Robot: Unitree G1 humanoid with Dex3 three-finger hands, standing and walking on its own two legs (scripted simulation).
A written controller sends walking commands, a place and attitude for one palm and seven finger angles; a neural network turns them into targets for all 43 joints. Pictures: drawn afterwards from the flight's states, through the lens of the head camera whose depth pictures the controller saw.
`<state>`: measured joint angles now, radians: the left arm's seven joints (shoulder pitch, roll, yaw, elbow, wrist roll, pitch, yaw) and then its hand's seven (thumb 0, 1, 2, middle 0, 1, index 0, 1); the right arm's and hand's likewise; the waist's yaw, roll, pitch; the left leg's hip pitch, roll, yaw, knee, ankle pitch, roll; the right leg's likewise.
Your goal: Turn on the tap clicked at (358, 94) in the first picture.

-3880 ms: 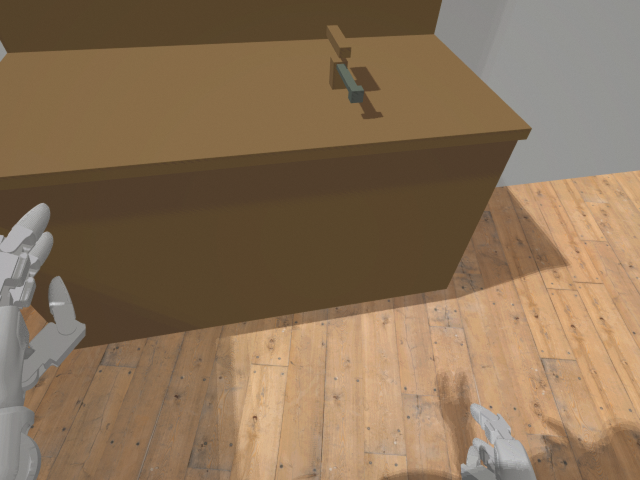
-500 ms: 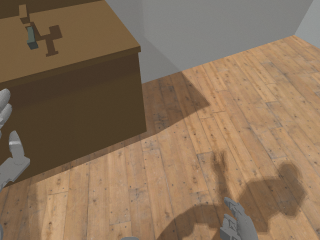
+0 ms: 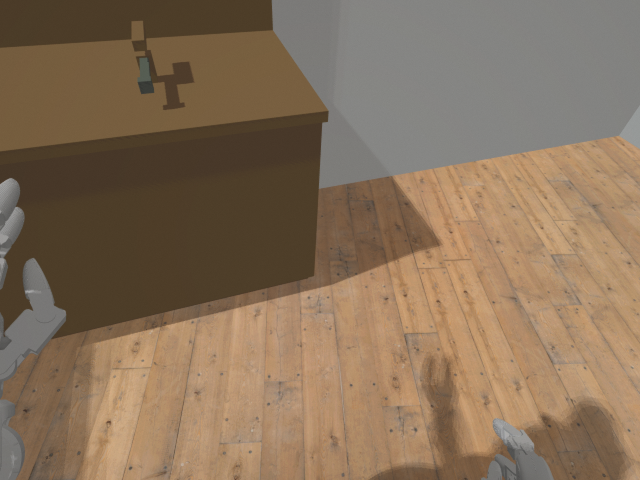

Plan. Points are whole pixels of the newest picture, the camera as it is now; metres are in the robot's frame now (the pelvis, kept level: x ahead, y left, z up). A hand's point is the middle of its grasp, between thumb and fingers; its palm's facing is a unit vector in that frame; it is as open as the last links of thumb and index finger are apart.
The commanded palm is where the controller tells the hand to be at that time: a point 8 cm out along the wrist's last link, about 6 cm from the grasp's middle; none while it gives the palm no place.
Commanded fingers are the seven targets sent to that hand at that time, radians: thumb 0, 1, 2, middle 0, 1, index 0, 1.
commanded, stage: take the last steps up to it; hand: left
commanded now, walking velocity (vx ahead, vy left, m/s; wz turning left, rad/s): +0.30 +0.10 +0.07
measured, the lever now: (145, 85) +0.88 +0.45 +0.07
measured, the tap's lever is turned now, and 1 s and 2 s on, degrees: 0 0 0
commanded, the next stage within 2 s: none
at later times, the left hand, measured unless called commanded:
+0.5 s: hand (46, 281) +0.25 +0.28 +0.18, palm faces +0.46 -0.80 -0.37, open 7.4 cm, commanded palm +0.19 +0.32 +0.19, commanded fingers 0.00 0.90 0.90 -0.20 -0.30 -0.20 -0.30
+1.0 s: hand (106, 203) +0.36 +0.28 +0.17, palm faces +0.40 -0.80 -0.45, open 7.4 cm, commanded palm +0.30 +0.32 +0.19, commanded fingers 0.00 0.90 0.90 -0.20 -0.30 -0.20 -0.30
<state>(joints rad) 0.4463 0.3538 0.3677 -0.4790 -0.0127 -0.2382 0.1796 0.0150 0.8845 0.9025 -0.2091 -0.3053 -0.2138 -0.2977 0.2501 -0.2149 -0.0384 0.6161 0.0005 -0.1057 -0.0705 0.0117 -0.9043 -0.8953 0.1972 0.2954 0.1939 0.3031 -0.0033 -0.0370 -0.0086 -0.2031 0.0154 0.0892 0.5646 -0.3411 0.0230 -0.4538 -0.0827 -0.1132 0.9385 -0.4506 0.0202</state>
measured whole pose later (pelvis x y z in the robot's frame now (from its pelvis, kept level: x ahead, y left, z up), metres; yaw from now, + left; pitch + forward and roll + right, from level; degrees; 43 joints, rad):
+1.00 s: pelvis +0.15 +0.04 +0.01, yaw +2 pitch +1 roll +2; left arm 0.49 0.35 0.36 -0.51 -0.02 -0.24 0.15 0.02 0.88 0.90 -0.21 -0.31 -0.22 -0.30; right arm 0.19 -0.22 -0.01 0.64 0.00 -0.05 -0.06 0.01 -0.90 -0.89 0.20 0.30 0.20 0.30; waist 0.00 -0.01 0.08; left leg -0.49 0.09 0.11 0.85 -0.33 -0.02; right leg -0.22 -0.08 -0.16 0.51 -0.31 -0.02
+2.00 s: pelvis +0.38 +0.06 +0.01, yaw +0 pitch +0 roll -1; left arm 0.42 0.37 0.38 -0.51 -0.03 -0.22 0.16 0.02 0.89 0.90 -0.21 -0.30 -0.21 -0.30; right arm 0.20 -0.14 0.01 0.60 0.00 -0.10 -0.05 0.01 -0.90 -0.89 0.20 0.30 0.20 0.30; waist -0.01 -0.02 0.04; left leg -0.27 0.07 0.15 0.51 -0.25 0.03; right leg -0.46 -0.06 -0.08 1.02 -0.42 0.02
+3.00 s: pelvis +0.42 +0.01 +0.01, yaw -2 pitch -1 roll +0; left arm 0.41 0.35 0.35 -0.41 -0.05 -0.19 0.09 0.02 0.89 0.90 -0.20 -0.30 -0.21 -0.30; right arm 0.22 -0.23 0.01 0.59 0.00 -0.12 -0.02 0.01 -0.90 -0.89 0.21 0.30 0.20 0.30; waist 0.01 0.03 0.06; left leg -0.30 0.04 0.03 0.49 -0.19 -0.01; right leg -0.25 0.03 -0.05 0.49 -0.23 -0.04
